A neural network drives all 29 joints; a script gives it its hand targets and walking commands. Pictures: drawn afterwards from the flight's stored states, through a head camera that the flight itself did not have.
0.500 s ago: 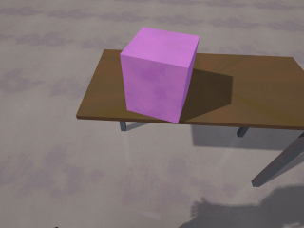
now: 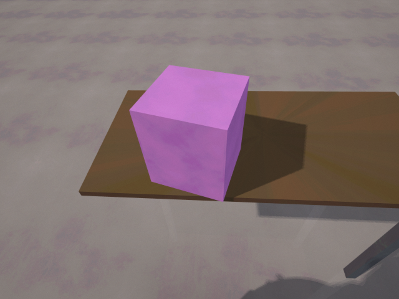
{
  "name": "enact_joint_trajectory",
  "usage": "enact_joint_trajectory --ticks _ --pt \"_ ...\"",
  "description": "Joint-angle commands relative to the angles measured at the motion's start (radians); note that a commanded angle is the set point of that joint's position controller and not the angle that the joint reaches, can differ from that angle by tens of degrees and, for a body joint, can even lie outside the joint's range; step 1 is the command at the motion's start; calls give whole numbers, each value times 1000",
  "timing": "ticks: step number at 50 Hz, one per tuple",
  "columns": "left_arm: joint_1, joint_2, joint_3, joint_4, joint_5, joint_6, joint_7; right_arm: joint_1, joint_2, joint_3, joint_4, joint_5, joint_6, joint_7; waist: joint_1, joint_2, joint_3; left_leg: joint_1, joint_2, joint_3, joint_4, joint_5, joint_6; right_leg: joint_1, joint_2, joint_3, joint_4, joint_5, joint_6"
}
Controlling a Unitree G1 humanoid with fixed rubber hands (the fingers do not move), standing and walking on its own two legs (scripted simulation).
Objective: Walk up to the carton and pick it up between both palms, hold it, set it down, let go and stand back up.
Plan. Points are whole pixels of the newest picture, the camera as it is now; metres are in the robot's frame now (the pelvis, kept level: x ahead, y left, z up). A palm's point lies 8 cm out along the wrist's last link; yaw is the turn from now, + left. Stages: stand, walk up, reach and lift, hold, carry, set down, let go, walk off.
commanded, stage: walk up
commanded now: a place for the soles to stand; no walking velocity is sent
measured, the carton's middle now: (196, 133) +0.52 +0.03 +0.05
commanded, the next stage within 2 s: none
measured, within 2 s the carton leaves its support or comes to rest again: neither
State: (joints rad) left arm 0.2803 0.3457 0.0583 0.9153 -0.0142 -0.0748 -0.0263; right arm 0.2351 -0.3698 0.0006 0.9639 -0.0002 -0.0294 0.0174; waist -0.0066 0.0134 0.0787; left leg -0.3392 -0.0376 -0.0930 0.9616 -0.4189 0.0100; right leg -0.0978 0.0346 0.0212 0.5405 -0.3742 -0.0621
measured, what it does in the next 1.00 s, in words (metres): steps on the spot: left foot, then right foot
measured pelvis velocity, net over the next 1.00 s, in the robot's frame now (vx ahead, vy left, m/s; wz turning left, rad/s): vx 0.06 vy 0.07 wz -0.05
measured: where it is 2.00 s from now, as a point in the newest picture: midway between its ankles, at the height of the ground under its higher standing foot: outside the picture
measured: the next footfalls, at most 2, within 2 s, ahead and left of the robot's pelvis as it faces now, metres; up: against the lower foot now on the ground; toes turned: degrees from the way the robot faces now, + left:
left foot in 0.28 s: +0.21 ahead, +0.12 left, +0.00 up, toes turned +1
right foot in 0.64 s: +0.07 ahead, -0.03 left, +0.00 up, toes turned +2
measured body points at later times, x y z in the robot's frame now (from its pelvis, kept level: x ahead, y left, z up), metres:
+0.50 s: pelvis +0.11 +0.05 -0.01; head +0.11 +0.06 +0.44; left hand +0.15 +0.36 -0.14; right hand +0.18 -0.25 -0.13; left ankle +0.17 +0.12 -0.73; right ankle +0.06 -0.07 -0.67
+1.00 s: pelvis +0.06 +0.07 -0.02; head +0.06 +0.07 +0.43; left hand +0.15 +0.37 -0.13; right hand +0.11 -0.23 -0.15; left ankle +0.10 +0.18 -0.73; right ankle +0.14 -0.05 -0.73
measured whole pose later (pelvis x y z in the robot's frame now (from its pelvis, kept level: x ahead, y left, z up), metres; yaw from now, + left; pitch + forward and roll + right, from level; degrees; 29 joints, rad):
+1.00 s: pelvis +0.06 +0.07 -0.02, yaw -3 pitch -5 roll -1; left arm 0.23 0.34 0.06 0.91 0.01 0.01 0.01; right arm 0.23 -0.35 0.00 0.96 0.00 -0.01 0.02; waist -0.01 0.02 0.09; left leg -0.28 -0.02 -0.05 0.70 -0.34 0.02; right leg -0.36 0.04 0.03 0.68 -0.31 -0.03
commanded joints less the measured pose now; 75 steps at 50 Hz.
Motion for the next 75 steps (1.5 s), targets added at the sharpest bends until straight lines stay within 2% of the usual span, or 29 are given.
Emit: enact_joint_trajectory --ticks 1,8,10,11,12,13,14,15,17,18,22,26,29,30,31,32,33,35,40,42,43,45,46,47,49,53,57,64,75 --pt "139 259 79 -64 -6 -23 41 -97 -168 -74 -143 -18 -7 12 67 -107 31 -293 43 70 -66 104 -1 187 -202 208 -206 851 -6" --pt "161 271 72 -69 3 -25 43 -203 -159 -74 -188 -31 -17 21 81 -113 65 -212 52 131 -349 170 33 185 -226 197 -176 785 -20" --pt "101 265 65 -80 5 -20 50 -66 -173 -81 -160 -33 -25 13 28 -136 -11 -29 24 122 -429 210 59 149 -207 151 -33 900 -7" --pt "74 266 65 -94 -1 -18 55 52 -180 -88 -132 -35 -28 9 -32 -110 -55 117 19 114 -517 287 82 99 -183 116 122 893 13" --pt "73 226 45 -108 -11 -24 54 159 -226 -109 -107 -44 -34 -2 -78 -23 -134 300 105 15 -575 394 135 -19 -136 87 318 759 31" --pt "102 165 28 -123 -23 -28 55 221 -291 -129 -109 -48 -38 -11 -90 184 -241 480 284 -244 -561 610 226 -193 -10 41 588 403 67" --pt "130 151 29 -114 -22 -19 63 193 -286 -120 -116 -33 -33 -12 -44 225 -186 496 370 -382 -583 764 295 -362 102 34 661 -220 79" --pt "114 207 37 -89 -2 -3 69 160 -277 -118 -124 -11 -24 -12 -48 137 -144 431 407 -409 -584 619 348 -372 39 96 706 -276 56" --pt "103 234 44 -86 -4 -7 59 101 -249 -114 -152 1 -15 -16 -28 83 -58 256 363 -325 -636 437 322 -351 3 88 694 -218 27" --pt "100 235 47 -76 4 0 51 87 -222 -100 -148 -3 -18 -20 -13 28 -23 204 326 -273 -650 396 268 -344 -26 112 641 -183 22" --pt "130 196 34 -32 7 18 49 36 -205 -89 -143 -11 -22 -22 9 108 19 81 270 -132 -653 429 207 -303 -33 92 534 -106 53" --pt "56 200 39 -55 4 18 60 2 -212 -90 -156 -24 -5 -19 -8 115 -27 115 269 -113 -569 450 217 -283 -60 13 293 -156 51" --pt "104 194 43 -23 10 14 76 -71 -210 -86 -169 -16 13 -18 49 130 -47 31 264 -71 -466 548 184 -118 -50 -13 77 5 40" --pt "119 183 39 -16 15 6 78 -85 -191 -74 -170 -6 21 -18 63 93 -47 2 230 -39 -401 509 147 -65 -68 25 -91 119 34" --pt "94 225 45 -17 33 3 80 -86 -166 -66 -165 7 28 -18 41 -2 -52 -7 161 11 -308 434 82 -82 -145 196 -179 204 17" --pt "27 283 48 -28 39 -3 82 -70 -138 -56 -169 18 34 -15 8 -136 -24 -108 44 69 -208 170 13 -95 -296 461 -260 276 -65" --pt "-67 319 57 -61 31 1 79 -38 -165 -69 -135 15 50 -18 -28 -128 19 -78 16 64 -73 -89 -12 -216 -385 531 -278 283 -143" --pt "-56 300 66 -90 35 10 82 -2 -194 -94 -134 6 70 -15 -11 -112 56 -30 28 7 56 -142 14 -366 -388 479 -270 102 -216" --pt "-130 227 43 -104 33 17 59 60 -173 -91 -83 -2 29 -12 -36 -149 -25 76 44 45 -238 -73 20 -251 -261 295 -173 132 -128" --pt "-153 235 39 -99 32 34 49 79 -165 -87 -50 -6 8 -18 -40 -137 -78 196 37 63 -467 111 23 -249 -198 231 -89 86 -73" --pt "-131 210 34 -84 25 42 46 71 -180 -87 -58 -6 -3 -25 -32 -84 -90 209 83 -47 -559 90 37 -258 -155 196 -35 66 -40" --pt "-110 175 29 -70 5 58 39 -14 -252 -89 -69 -20 -26 -36 8 41 -8 98 284 -418 -710 -126 104 -348 -25 80 144 -31 25" --pt "-91 207 44 -37 14 66 38 -71 -275 -88 -74 -19 -32 -36 20 82 3 -20 337 -442 -735 -235 130 -287 -57 71 192 -88 36" --pt "-80 210 50 -23 15 63 33 -124 -263 -81 -74 -19 -33 -34 42 48 23 -150 323 -410 -727 -278 155 -177 -63 62 194 -74 31" --pt "-57 199 49 -2 23 54 22 -160 -236 -70 -65 -14 -28 -29 55 68 44 -211 204 -220 -669 -255 90 -70 -54 57 69 -5 11" --pt "-116 227 50 -20 32 44 21 -102 -202 -65 -52 -10 -20 -23 8 32 10 -85 115 -134 -579 -188 41 -171 -113 194 -122 -135 -15" --pt "-130 231 46 -7 32 53 18 -77 -224 -71 -42 -14 -16 -20 6 22 36 -84 148 -193 -622 -283 65 -219 -86 160 -98 -171 6" --pt "-152 223 41 -22 36 45 18 -74 -201 -69 -32 -9 -20 -22 1 1 -1 -11 107 -115 -554 -108 48 -206 -122 204 -147 -122 -10" --pt "-172 222 40 -25 33 52 18 -45 -208 -70 -18 -14 -16 -22 -3 3 18 -28 112 -136 -587 -137 56 -211 -116 190 -141 -148 0"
